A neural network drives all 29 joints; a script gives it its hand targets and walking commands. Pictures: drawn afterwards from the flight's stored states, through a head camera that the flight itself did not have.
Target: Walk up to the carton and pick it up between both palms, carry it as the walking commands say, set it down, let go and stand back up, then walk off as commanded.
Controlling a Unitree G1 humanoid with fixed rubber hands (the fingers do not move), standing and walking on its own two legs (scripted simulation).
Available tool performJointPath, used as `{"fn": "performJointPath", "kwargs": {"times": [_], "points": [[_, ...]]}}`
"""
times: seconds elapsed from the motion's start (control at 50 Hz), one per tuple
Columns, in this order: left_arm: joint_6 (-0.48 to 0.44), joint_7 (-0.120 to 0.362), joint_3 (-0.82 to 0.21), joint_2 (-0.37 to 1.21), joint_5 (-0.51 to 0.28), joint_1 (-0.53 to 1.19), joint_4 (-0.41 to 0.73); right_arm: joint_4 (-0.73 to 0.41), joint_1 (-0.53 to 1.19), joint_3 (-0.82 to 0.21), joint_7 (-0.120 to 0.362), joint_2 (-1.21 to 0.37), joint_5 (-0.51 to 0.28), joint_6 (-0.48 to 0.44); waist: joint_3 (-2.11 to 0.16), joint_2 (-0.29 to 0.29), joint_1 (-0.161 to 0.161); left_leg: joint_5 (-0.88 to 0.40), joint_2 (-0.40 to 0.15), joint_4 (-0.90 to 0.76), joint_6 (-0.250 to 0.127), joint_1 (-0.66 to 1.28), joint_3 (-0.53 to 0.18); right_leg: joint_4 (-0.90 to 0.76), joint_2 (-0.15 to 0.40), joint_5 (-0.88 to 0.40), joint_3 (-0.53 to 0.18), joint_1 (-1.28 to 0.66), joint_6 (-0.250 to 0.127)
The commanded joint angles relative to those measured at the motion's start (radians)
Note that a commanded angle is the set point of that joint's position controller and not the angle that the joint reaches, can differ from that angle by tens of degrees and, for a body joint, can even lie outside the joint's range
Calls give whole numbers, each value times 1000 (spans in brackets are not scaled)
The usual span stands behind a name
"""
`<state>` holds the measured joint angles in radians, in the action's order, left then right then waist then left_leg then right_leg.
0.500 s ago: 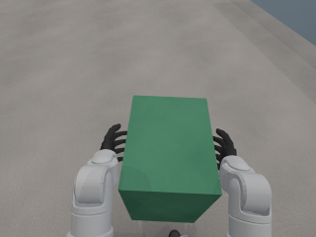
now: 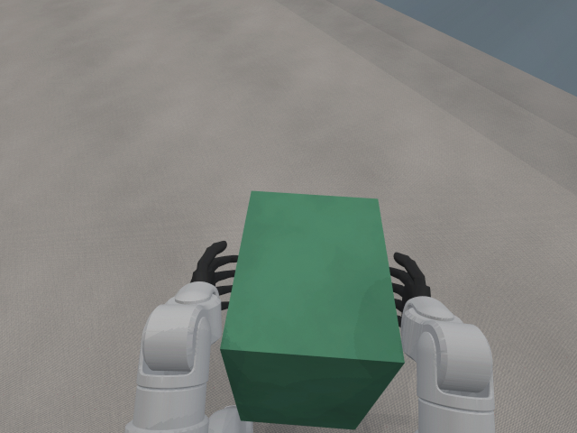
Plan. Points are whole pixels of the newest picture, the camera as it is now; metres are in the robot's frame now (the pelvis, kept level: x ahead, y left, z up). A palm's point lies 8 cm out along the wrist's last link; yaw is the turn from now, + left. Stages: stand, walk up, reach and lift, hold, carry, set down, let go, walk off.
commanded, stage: carry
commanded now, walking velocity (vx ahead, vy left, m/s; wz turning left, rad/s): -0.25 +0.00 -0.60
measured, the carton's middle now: (305, 315) +0.30 -0.01 -0.01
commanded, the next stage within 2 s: none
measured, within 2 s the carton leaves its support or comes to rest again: neither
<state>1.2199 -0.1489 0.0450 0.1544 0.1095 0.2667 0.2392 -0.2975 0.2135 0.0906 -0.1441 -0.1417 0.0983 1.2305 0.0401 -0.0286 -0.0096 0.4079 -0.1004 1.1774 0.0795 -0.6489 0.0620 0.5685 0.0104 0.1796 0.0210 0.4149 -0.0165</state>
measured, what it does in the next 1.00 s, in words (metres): walks backwards, turning right: left foot, then right foot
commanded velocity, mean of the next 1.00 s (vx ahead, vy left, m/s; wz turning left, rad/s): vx -0.25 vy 0.00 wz -0.60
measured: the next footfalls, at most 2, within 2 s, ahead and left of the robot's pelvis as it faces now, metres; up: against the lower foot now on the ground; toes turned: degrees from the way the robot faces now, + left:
left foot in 0.22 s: -0.05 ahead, +0.13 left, +0.00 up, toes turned -4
right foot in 0.56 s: -0.21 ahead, -0.12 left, +0.00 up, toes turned -26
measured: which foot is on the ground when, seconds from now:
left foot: up 0.00-0.20, down 0.22-0.56, up 0.58-0.86, down 0.88-1.00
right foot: down 0.00-0.24, up 0.26-0.54, down 0.56-0.90, up 0.92-1.00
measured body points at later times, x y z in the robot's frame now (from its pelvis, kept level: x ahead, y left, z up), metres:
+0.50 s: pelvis -0.19 +0.03 +0.00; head -0.17 +0.04 +0.45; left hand +0.14 +0.08 +0.09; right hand +0.07 -0.18 +0.10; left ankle -0.09 +0.13 -0.73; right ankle -0.21 -0.11 -0.69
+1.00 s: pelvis -0.36 +0.11 +0.01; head -0.34 +0.12 +0.46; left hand -0.04 +0.05 +0.08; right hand -0.19 -0.17 +0.09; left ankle -0.28 +0.18 -0.73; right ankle -0.35 -0.04 -0.66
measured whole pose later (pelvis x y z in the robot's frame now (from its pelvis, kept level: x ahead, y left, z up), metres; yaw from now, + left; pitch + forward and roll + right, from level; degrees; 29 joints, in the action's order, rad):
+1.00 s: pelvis -0.36 +0.11 +0.01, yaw -35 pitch +2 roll -2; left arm 1.23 -0.15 0.05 0.15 0.12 0.24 0.28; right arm -0.27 0.22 0.07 -0.14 -0.14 0.10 1.22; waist -0.03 0.02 0.01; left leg 0.24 -0.09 0.53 -0.02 -0.31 0.12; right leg 0.97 -0.05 0.35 0.01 0.64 0.04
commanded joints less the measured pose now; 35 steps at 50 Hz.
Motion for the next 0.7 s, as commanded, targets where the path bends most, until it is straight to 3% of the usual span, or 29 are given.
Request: {"fn": "performJointPath", "kwargs": {"times": [0.0, 0.06, 0.1, 0.16, 0.18, 0.2, 0.22, 0.24, 0.26, 0.28, 0.3, 0.34, 0.38, 0.44, 0.48, 0.5, 0.52, 0.54, 0.56, 0.58, 0.62, 0.66, 0.68], "points": [[-35, 290, -621, 1030, -407, 400, 164, -180, 593, -763, 271, -1062, -488, -45, -437, 195, 25, -42, 23, 18, 11, 17, -40, -206, 207, -126, -224, -291, -69], [-22, 280, -602, 992, -374, 326, 147, -144, 518, -756, 273, -1050, -476, -27, -443, 213, 24, 41, 55, -148, -2, 74, -43, -257, 226, -41, -308, -309, -85], [-15, 280, -603, 983, -363, 302, 121, -105, 484, -744, 278, -1044, -461, -17, -439, 228, 24, 83, 81, -291, -21, 162, -34, -293, 223, -5, -331, -274, -74], [-9, 284, -615, 973, -362, 304, 93, -46, 442, -718, 287, -1039, -431, -8, -429, 309, 26, 106, 148, -606, -59, 374, 36, -387, 166, 25, -306, -199, 21], [-8, 285, -622, 972, -366, 309, 90, -25, 417, -704, 289, -1038, -419, -8, -440, 325, 21, 53, 149, -769, -71, 478, 68, -405, 129, 22, -276, -177, 75], [-8, 286, -631, 972, -370, 325, 89, -10, 402, -693, 291, -1038, -409, -8, -451, 254, 16, -13, 93, -903, -80, 600, 31, -351, 72, 48, -222, -118, 129], [-8, 294, -636, 962, -379, 376, 113, 7, 375, -677, 297, -1027, -395, -13, -418, -26, -20, 130, -148, -1001, -176, 657, -223, -125, -90, 162, -50, 97, 201], [-4, 297, -673, 990, -404, 460, 153, -5, 421, -658, 298, -1051, -401, -25, -288, -373, -6, 22, -416, -996, -300, 406, -434, 340, -80, 398, 32, 221, 126], [-9, 293, -669, 1029, -413, 499, 127, -51, 493, -665, 298, -1058, -421, -26, -217, -224, 5, -154, -431, -973, -295, 295, -300, 549, -15, 330, -40, 217, 75], [-15, 296, -673, 1033, -433, 511, 113, -64, 521, -672, 295, -1045, -417, -28, -220, -108, 9, -203, -353, -924, -248, 252, -147, 658, -16, 262, -63, 174, 45], [-18, 298, -697, 1040, -459, 535, 130, -82, 531, -673, 293, -1035, -415, -30, -234, -86, 15, -228, -276, -888, -200, 260, -50, 733, -19, 194, -56, 160, 37], [-10, 290, -715, 1013, -459, 526, 140, -44, 488, -635, 288, -1017, -390, -22, -257, -101, 24, -321, -196, -808, -161, 337, 53, 670, -23, 143, 9, 163, 61], [1, 283, -715, 996, -463, 509, 120, -16, 448, -603, 280, -992, -371, -19, -275, -169, 23, -485, -179, -736, -167, 411, 68, 487, -29, 188, 96, 142, 78], [17, 279, -713, 990, -465, 486, 93, 15, 394, -580, 271, -971, -350, -9, -331, -265, 3, -677, -254, -696, -195, 493, -4, 249, -24, 256, 142, 77, 69], [21, 284, -697, 992, -461, 455, 59, 35, 374, -579, 265, -977, -334, -7, -372, -272, 5, -745, -273, -629, -184, 529, -13, 75, -29, 244, 147, 9, 59], [19, 288, -688, 997, -456, 432, 35, 46, 373, -582, 262, -980, -328, -8, -378, -224, 17, -710, -254, -559, -154, 492, 12, -68, -24, 152, 135, -66, 58], [16, 294, -675, 999, -448, 418, 18, 48, 376, -591, 262, -983, -326, -11, -367, -131, 24, -589, -217, -471, -110, 394, 47, -187, 16, 82, 85, -164, 60], [11, 302, -663, 998, -450, 408, 16, 38, 399, -609, 262, -977, -333, -17, -357, 9, 42, -266, -184, -359, -55, 155, 60, -222, 159, -92, -104, -319, 34], [-2, 305, -640, 1005, -429, 377, -17, -3, 419, -646, 265, -1004, -339, -19, -364, 419, 46, 285, -27, -181, 14, -95, 118, -215, 460, -513, -496, -345, -131], [-15, 306, -652, 1027, -450, 435, 53, -28, 477, -683, 268, -1031, -373, -27, -349, 338, 33, 289, -46, 6, 3, -34, -27, -184, 413, -659, -446, -259, -172], [-29, 303, -643, 1048, -449, 460, 106, -102, 560, -712, 269, -1055, -433, -51, -381, 179, 28, 73, -39, 91, -7, 6, -74, -179, 303, -370, -267, -206, -112], [-41, 291, -638, 1060, -437, 454, 158, -177, 604, -751, 271, -1067, -484, -57, -426, 176, 24, -51, -13, 74, -5, 23, -55, -178, 232, -171, -199, -220, -66], [-41, 285, -630, 1043, -427, 430, 170, -188, 601, -762, 270, -1062, -495, -52, -441, 190, 24, -47, 5, 23, -4, 37, -42, -196, 223, -109, -212, -234, -61]]}}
